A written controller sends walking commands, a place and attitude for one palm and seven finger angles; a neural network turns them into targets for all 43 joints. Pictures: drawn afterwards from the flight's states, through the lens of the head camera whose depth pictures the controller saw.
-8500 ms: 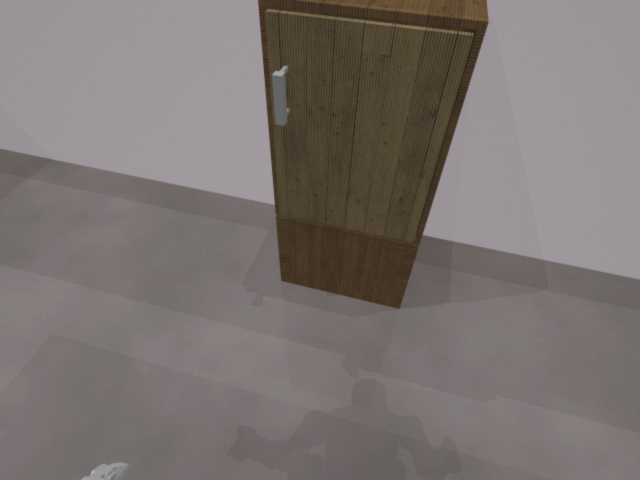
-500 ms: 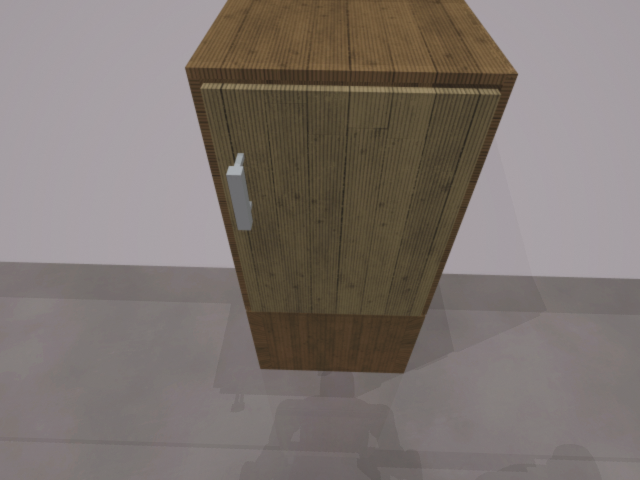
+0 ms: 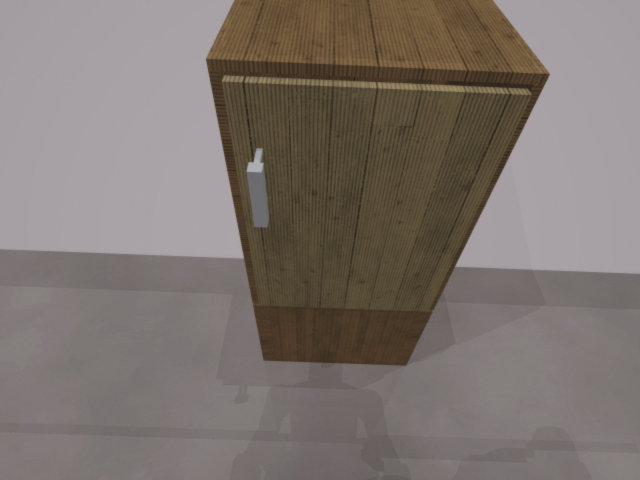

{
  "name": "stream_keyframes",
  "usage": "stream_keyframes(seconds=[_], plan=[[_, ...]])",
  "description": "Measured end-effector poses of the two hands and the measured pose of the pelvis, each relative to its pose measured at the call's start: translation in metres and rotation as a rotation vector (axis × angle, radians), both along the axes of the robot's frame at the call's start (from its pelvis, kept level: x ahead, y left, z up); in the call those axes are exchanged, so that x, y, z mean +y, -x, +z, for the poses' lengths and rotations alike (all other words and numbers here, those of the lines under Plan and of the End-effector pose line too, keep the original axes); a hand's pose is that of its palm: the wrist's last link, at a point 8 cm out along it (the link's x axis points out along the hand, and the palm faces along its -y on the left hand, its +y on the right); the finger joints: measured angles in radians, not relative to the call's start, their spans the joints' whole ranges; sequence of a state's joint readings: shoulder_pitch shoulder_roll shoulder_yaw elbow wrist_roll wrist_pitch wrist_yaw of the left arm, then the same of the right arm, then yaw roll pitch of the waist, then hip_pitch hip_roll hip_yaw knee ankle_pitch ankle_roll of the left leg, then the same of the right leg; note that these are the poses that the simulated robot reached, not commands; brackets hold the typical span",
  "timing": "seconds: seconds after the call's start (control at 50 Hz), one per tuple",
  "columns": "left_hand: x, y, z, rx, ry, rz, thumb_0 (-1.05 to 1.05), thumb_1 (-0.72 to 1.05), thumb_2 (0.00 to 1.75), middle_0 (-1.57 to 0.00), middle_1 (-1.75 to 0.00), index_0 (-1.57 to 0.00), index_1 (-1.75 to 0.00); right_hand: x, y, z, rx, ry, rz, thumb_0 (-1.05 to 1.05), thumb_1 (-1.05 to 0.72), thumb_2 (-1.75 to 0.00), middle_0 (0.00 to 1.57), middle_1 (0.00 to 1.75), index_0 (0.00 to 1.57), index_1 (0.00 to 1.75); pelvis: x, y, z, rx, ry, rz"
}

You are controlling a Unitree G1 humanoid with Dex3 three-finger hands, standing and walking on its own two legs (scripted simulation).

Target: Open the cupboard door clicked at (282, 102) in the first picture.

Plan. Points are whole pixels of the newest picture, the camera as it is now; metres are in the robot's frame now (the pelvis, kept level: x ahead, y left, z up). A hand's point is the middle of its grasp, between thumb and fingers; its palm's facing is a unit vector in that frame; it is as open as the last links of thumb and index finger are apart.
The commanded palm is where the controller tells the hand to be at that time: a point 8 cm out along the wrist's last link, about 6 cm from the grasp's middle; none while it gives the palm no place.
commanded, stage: look again from close up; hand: left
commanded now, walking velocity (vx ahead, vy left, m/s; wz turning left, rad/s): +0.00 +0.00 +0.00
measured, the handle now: (260, 188) +0.54 +0.13 +0.04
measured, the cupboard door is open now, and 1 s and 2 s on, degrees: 0 0 0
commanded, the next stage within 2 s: raise the hand with hooked fingers in 0.54 s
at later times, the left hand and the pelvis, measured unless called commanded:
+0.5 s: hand out of the picture +0.05 +0.16 -0.18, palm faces +0.00 -0.98 -0.18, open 7.4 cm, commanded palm none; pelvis +0.04 -0.01 +0.00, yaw -1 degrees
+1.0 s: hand (209, 405) +0.21 +0.15 -0.03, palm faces +0.02 -1.00 -0.01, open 8.2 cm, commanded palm +0.16 +0.23 -0.04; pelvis +0.00 -0.06 -0.05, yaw +1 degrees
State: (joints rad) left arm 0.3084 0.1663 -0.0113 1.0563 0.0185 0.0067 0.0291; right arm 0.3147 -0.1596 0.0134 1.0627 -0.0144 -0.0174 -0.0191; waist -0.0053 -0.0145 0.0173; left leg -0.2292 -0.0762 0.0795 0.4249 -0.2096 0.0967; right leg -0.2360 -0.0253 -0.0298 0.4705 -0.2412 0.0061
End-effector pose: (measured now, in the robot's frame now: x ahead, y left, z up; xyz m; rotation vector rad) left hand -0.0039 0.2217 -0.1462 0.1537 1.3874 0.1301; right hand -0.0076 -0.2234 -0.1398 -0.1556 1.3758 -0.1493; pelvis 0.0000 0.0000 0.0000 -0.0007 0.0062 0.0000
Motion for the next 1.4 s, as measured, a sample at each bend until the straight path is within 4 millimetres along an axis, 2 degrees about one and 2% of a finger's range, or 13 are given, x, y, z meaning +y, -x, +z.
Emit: stream_keyframes(seconds=[0.18, 0.34, 0.66, 0.7, 0.82, 0.88, 0.96, 1.04, 1.1, 1.18, 1.26, 1.34, 1.4], plan=[[-0.019, -0.008, -0.005, 0.028, 0.041, 0.012, 0.00, 0.91, 0.90, -0.20, -0.30, -0.20, -0.30, -0.007, -0.040, 0.004, -0.046, 0.023, 0.014, 0.00, -0.92, -0.90, 0.20, 0.30, 0.20, 0.30, -0.004, -0.020, 0.001, -0.002, 0.001, -0.003], [-0.018, -0.029, -0.006, 0.013, 0.028, 0.005, 0.01, 0.91, 0.90, -0.20, -0.30, -0.20, -0.30, -0.012, -0.062, 0.004, -0.071, 0.034, 0.015, 0.00, -0.92, -0.90, 0.20, 0.30, 0.20, 0.30, -0.008, -0.033, 0.000, -0.008, 0.000, -0.009], [-0.013, -0.061, 0.000, -0.031, -0.020, -0.014, 0.00, 0.91, 0.90, -0.20, -0.30, -0.20, -0.30, -0.016, -0.056, -0.003, -0.014, 0.010, 0.002, 0.00, -0.91, -0.90, 0.20, 0.30, 0.20, 0.30, -0.015, -0.043, 0.001, -0.008, -0.002, -0.010], [-0.007, -0.089, 0.021, -0.207, -0.037, 0.078, 0.01, 0.91, 0.90, -0.20, -0.30, -0.20, -0.31, -0.020, -0.062, 0.003, -0.102, 0.022, -0.001, 0.00, -0.92, -0.90, 0.20, 0.30, 0.21, 0.30, -0.017, -0.042, 0.000, 0.001, -0.007, -0.006], [0.000, -0.205, 0.134, -0.965, -0.110, 0.060, 0.02, 0.86, 0.88, -0.20, -0.34, -0.20, -0.34, -0.043, -0.114, 0.013, -0.451, 0.036, 0.039, 0.01, -0.91, -0.90, 0.20, 0.30, 0.21, 0.30, -0.026, -0.032, -0.010, 0.036, -0.030, 0.031], [-0.006, -0.231, 0.161, -1.226, -0.049, -0.009, 0.01, 0.81, 0.86, -0.20, -0.37, -0.20, -0.37, -0.059, -0.145, 0.021, -0.585, 0.051, 0.063, 0.01, -0.91, -0.90, 0.20, 0.30, 0.21, 0.30, -0.035, -0.021, -0.021, 0.092, -0.020, 0.022], [-0.015, -0.218, 0.143, -1.377, 0.088, -0.108, 0.00, 0.73, 0.82, -0.21, -0.42, -0.21, -0.42, -0.082, -0.180, 0.036, -0.737, 0.094, 0.118, 0.01, -0.91, -0.90, 0.20, 0.30, 0.21, 0.30, -0.051, -0.007, -0.043, 0.158, -0.026, 0.009], [-0.010, -0.171, 0.095, -1.258, 0.142, -0.070, 0.00, 0.63, 0.79, -0.22, -0.47, -0.22, -0.48, -0.099, -0.206, 0.045, -0.834, 0.146, 0.188, 0.01, -0.91, -0.90, 0.20, 0.30, 0.21, 0.30, -0.062, 0.003, -0.062, 0.191, -0.020, 0.019], [0.002, -0.142, 0.081, -1.221, 0.081, 0.011, 0.01, 0.56, 0.76, -0.23, -0.52, -0.23, -0.52, -0.102, -0.218, 0.044, -0.853, 0.170, 0.232, 0.01, -0.91, -0.90, 0.20, 0.30, 0.20, 0.30, -0.067, 0.006, -0.072, 0.199, -0.003, 0.036], [0.010, -0.140, 0.108, -1.382, -0.016, 0.012, 0.01, 0.47, 0.72, -0.23, -0.58, -0.23, -0.58, -0.091, -0.219, 0.028, -0.830, 0.152, 0.271, 0.01, -0.91, -0.90, 0.19, 0.30, 0.20, 0.30, -0.070, 0.009, -0.079, 0.194, 0.027, 0.057], [0.000, -0.173, 0.138, -1.488, 0.030, -0.138, 0.01, 0.37, 0.68, -0.23, -0.64, -0.23, -0.64, -0.071, -0.204, 0.007, -0.781, 0.085, 0.256, 0.01, -0.91, -0.90, 0.20, 0.30, 0.20, 0.30, -0.070, 0.012, -0.079, 0.188, 0.043, 0.065], [-0.002, -0.214, 0.136, -1.342, 0.142, -0.234, 0.01, 0.28, 0.64, -0.24, -0.70, -0.24, -0.70, -0.057, -0.176, -0.005, -0.708, 0.028, 0.183, 0.01, -0.90, -0.90, 0.20, 0.30, 0.21, 0.30, -0.066, 0.012, -0.071, 0.189, 0.032, 0.050], [0.008, -0.228, 0.135, -1.248, 0.167, -0.172, 0.01, 0.21, 0.61, -0.25, -0.74, -0.25, -0.75, -0.054, -0.154, -0.005, -0.655, 0.014, 0.127, 0.01, -0.90, -0.90, 0.20, 0.30, 0.21, 0.30, -0.061, 0.008, -0.062, 0.192, 0.018, 0.031]])
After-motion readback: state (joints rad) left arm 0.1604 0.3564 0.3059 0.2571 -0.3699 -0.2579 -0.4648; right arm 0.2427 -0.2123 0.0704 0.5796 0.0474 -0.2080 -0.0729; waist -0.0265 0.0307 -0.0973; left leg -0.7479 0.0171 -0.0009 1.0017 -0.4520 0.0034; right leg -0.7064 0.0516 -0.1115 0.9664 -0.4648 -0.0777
